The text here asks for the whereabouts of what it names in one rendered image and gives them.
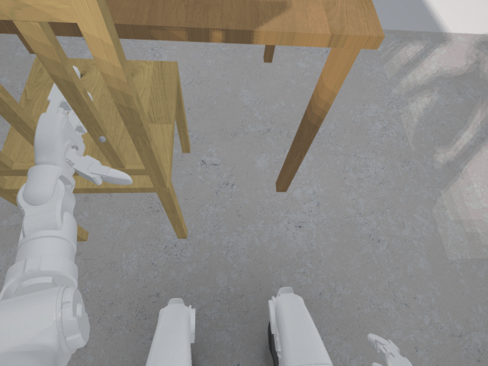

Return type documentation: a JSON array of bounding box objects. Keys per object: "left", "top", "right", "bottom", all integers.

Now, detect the chair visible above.
[{"left": 0, "top": 0, "right": 191, "bottom": 242}]

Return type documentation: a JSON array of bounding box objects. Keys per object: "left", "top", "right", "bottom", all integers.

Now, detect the robot left upper arm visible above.
[{"left": 0, "top": 285, "right": 90, "bottom": 366}]

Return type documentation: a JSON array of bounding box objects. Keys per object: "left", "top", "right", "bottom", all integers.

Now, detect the left robot shin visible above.
[{"left": 158, "top": 298, "right": 185, "bottom": 321}]

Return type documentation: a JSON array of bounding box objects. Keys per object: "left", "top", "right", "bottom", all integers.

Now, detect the robot left hand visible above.
[{"left": 34, "top": 66, "right": 133, "bottom": 185}]

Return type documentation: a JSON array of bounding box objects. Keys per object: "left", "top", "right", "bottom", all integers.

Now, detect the robot right thigh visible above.
[{"left": 268, "top": 293, "right": 333, "bottom": 366}]

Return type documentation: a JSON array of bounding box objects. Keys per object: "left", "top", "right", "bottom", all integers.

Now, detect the robot right hand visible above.
[{"left": 368, "top": 333, "right": 412, "bottom": 366}]

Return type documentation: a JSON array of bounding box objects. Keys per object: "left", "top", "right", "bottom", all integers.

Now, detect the left robot forearm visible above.
[{"left": 0, "top": 165, "right": 79, "bottom": 302}]

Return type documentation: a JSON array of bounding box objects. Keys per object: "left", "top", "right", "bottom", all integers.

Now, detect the table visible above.
[{"left": 0, "top": 0, "right": 385, "bottom": 192}]

